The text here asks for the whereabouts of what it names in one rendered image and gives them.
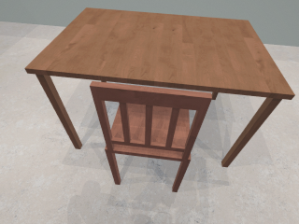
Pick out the chair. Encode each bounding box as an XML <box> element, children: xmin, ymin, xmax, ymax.
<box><xmin>90</xmin><ymin>81</ymin><xmax>212</xmax><ymax>192</ymax></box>

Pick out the table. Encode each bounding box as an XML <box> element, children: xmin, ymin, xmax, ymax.
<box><xmin>24</xmin><ymin>7</ymin><xmax>295</xmax><ymax>167</ymax></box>

